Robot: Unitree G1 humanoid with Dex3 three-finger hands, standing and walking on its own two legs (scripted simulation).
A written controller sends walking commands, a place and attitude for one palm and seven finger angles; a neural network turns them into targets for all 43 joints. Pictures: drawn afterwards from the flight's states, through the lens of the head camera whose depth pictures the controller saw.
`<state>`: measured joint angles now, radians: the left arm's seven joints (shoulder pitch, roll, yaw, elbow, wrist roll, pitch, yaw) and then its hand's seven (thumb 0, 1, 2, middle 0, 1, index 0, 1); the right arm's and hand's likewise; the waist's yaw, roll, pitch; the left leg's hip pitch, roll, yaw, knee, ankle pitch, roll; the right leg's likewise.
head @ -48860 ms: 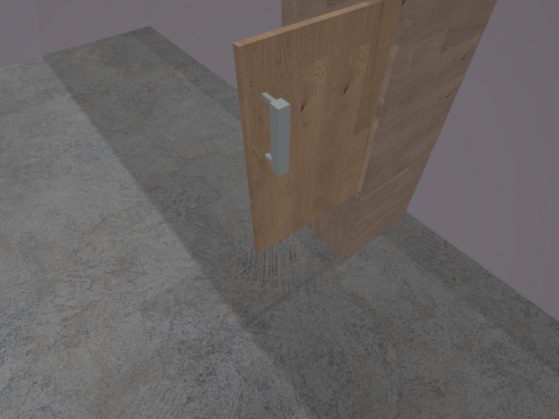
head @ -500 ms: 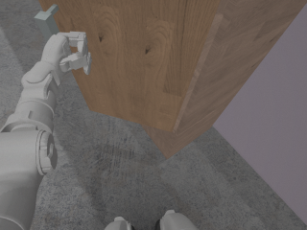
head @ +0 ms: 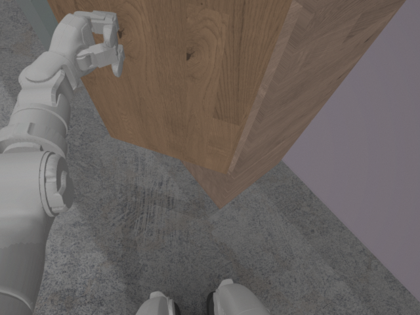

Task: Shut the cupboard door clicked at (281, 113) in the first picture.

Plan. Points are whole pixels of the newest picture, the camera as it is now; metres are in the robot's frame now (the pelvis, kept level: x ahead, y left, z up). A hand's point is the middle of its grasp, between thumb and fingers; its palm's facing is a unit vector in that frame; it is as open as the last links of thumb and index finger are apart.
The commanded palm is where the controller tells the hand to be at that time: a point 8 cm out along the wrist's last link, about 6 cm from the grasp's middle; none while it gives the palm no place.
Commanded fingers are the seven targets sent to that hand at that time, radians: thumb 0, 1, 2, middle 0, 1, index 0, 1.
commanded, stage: push the door shut along its arc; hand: left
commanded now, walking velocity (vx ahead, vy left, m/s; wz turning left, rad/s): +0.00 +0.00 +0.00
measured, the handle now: (61, 33) +0.61 +0.17 +0.12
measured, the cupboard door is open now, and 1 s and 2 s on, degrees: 34 28 28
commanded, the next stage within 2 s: pull the fist back off the door in 0.08 s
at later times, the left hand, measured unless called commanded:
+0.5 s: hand (139, 53) +0.56 +0.05 +0.12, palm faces -0.01 -1.00 -0.02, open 3.1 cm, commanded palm +0.52 +0.10 +0.13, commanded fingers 0.00 0.90 0.90 -1.30 -1.50 -1.30 -1.50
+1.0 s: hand (125, 89) +0.47 +0.07 +0.12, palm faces -0.01 -1.00 +0.00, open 3.1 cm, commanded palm +0.45 +0.12 +0.13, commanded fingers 0.00 0.90 0.90 -1.30 -1.50 -1.30 -1.50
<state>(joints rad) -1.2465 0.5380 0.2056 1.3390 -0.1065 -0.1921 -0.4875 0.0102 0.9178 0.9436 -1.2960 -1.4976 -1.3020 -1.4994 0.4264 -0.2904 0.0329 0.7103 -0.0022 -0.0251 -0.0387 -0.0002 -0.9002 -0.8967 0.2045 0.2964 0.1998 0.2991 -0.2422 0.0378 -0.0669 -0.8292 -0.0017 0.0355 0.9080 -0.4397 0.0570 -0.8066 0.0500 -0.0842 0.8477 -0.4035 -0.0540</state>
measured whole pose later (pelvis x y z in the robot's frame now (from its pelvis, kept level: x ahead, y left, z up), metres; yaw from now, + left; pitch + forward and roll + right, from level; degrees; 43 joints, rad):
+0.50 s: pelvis +0.00 -0.01 +0.00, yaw -1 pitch +21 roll -1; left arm -1.15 0.31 0.32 1.27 0.02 -0.28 0.08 0.02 0.90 0.91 -1.29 -1.50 -1.30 -1.50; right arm 0.47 -0.24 0.01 0.67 -0.05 0.01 0.10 0.00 -0.90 -0.90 0.20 0.30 0.20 0.30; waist -0.22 0.06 -0.10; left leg -0.81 0.00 0.05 0.88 -0.43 0.05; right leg -0.80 0.06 -0.07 0.83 -0.40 -0.06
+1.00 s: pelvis -0.01 -0.02 +0.02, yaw +0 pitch +13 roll +0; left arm -0.86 0.23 0.22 1.10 -0.09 -0.38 0.00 0.01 0.90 0.90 -1.30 -1.50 -1.30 -1.50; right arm 0.38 -0.29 -0.02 0.66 0.01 0.00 0.04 0.00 -0.90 -0.90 0.20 0.30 0.19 0.30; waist -0.13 0.03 -0.08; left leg -0.63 0.00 0.05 0.79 -0.38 0.03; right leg -0.63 0.06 -0.06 0.76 -0.36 -0.07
